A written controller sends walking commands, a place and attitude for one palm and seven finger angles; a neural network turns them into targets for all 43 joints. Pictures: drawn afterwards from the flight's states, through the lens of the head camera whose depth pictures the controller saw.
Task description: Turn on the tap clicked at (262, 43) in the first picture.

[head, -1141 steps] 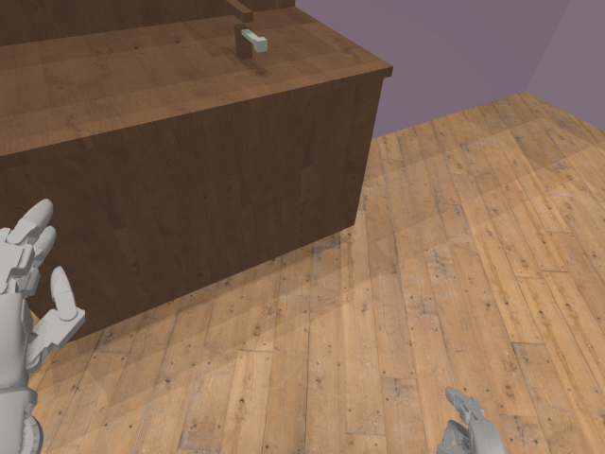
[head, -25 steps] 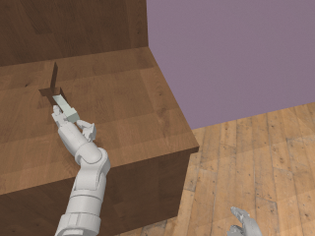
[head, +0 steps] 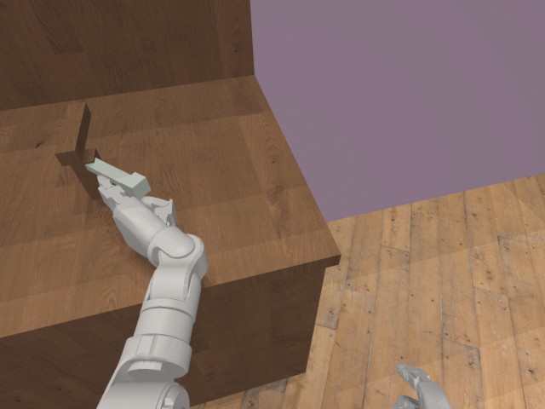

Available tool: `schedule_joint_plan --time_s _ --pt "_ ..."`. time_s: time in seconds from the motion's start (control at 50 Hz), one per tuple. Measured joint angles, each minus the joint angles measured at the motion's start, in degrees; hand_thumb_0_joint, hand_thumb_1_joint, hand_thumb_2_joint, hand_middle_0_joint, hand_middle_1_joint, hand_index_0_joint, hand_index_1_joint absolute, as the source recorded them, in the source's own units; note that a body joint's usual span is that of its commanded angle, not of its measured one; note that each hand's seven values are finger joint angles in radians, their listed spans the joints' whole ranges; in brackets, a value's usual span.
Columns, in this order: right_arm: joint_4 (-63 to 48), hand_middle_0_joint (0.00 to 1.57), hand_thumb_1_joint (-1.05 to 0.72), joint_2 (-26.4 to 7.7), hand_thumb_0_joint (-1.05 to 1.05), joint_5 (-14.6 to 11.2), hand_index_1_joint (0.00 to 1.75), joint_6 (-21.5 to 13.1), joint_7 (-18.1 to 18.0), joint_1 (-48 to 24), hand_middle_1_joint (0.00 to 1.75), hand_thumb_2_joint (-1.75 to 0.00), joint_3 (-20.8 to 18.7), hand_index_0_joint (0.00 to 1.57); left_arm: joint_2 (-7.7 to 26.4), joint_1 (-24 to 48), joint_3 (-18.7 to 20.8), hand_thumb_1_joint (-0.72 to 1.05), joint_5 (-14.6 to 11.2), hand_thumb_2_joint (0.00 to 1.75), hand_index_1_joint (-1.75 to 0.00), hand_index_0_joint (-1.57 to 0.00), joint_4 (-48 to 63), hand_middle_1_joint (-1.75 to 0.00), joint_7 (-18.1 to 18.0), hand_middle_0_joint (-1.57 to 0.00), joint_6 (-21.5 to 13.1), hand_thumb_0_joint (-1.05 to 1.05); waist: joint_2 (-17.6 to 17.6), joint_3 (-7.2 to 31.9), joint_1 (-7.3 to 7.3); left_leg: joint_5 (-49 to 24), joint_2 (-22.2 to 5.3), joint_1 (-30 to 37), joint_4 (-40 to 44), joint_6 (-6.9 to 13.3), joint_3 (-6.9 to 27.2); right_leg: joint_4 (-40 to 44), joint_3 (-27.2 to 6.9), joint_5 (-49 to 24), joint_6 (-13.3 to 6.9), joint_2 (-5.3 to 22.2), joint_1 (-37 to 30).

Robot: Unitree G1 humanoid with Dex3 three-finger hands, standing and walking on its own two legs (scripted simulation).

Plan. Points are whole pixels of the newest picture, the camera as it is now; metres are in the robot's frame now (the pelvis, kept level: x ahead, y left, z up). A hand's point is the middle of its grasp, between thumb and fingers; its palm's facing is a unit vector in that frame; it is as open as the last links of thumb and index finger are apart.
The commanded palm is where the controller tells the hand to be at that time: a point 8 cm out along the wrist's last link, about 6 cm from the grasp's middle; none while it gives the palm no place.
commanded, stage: push the lever round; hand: left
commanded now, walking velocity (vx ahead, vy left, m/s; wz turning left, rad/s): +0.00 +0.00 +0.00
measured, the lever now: (136, 186) +0.40 +0.25 +0.12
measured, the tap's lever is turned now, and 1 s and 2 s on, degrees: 44 83 83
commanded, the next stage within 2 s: lift the hand up off the lever in 0.54 s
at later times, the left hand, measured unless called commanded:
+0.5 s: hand (174, 199) +0.40 +0.19 +0.10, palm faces +0.82 -0.57 -0.11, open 7.9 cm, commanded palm +0.35 +0.21 +0.10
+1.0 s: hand (175, 186) +0.42 +0.19 +0.10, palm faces +0.81 -0.58 -0.10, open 7.8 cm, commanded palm +0.36 +0.21 +0.12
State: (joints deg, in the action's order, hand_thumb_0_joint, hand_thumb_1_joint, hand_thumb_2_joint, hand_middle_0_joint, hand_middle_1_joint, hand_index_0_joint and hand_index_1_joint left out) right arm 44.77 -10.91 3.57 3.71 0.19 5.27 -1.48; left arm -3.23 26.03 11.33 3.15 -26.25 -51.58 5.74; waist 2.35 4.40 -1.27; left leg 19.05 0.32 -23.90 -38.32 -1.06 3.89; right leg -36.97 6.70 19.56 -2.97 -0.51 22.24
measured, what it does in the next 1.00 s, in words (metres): stands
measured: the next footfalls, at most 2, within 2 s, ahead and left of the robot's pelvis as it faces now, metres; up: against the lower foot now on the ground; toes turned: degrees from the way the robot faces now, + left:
none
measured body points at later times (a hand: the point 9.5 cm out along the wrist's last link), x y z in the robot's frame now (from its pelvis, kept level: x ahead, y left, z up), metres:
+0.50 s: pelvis +0.00 -0.01 +0.00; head +0.01 -0.02 +0.45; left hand +0.35 +0.22 +0.11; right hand +0.14 -0.25 -0.13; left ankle +0.01 +0.13 -0.72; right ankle +0.00 -0.08 -0.72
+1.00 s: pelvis +0.01 +0.00 +0.00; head +0.03 -0.01 +0.45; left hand +0.37 +0.22 +0.11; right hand +0.11 -0.24 -0.13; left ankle +0.01 +0.13 -0.72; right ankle +0.00 -0.08 -0.72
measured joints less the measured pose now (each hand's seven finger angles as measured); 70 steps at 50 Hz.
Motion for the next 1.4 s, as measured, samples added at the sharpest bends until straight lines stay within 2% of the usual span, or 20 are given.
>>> schedule_joint_plan --time_s 0.48,0.66,0.86,1.08,1.4 --pt "0.29 0.20 -0.91 -1.31 0.01 -0.03 0.30 0.22 0.15 2.84 0.30 -0.90 -0.90 0.20 2.29 3.44 3.81 0.90 0.47 0.90 -0.14 -0.14 -5.12 -0.15 0.06 -0.15 -1.46 0.02 -0.06 0.59 1.85 -0.09 -0.50 -1.18 -0.05 -0.54 -0.04 -0.62 -0.01 0.13 -0.60 -0.46 1.53" --pt "0.68 0.20 -0.91 -0.78 0.01 0.27 0.30 -0.04 0.13 2.95 0.30 -0.90 -0.59 0.20 3.21 7.24 5.87 0.90 1.12 0.90 -0.14 -0.14 -10.18 -0.15 -0.48 -0.15 -3.46 0.02 -0.19 0.69 2.67 -0.24 -0.61 -2.58 -0.51 -0.42 -0.22 -0.82 -0.18 -0.26 -0.51 -0.56 2.91" --pt "0.55 0.20 -0.91 -0.67 0.01 0.72 0.30 0.03 0.75 4.64 0.30 -0.90 -0.80 0.20 3.61 8.57 7.44 0.90 1.07 0.90 -0.15 -0.16 -11.16 -0.15 -0.28 -0.15 -3.74 0.02 0.06 0.93 3.17 0.08 -0.64 -2.86 -0.46 -0.08 -0.89 -0.59 -0.84 -0.27 -0.20 -0.58 3.32" --pt "0.39 0.20 -0.91 -0.97 0.01 0.40 0.30 0.16 1.21 5.27 0.30 -0.90 -1.09 0.20 2.85 5.86 5.79 0.90 0.14 0.90 -0.15 -0.16 -5.87 -0.15 0.60 -0.15 -0.88 0.02 -0.03 0.78 2.36 0.19 -0.43 -0.11 1.18 0.25 -1.35 0.94 -1.32 -0.21 0.19 -0.39 0.71" --pt "-0.34 0.20 -0.91 -0.48 0.01 -0.52 0.30 -0.13 0.12 0.78 0.30 -0.90 -0.27 0.20 2.42 2.56 3.60 0.90 -1.19 0.90 -0.15 -0.15 0.25 -0.15 2.42 -0.15 3.62 0.02 -0.47 -0.09 0.34 -0.75 -0.13 4.25 4.13 0.36 -0.81 4.16 -0.81 -1.04 0.40 -0.18 -4.02"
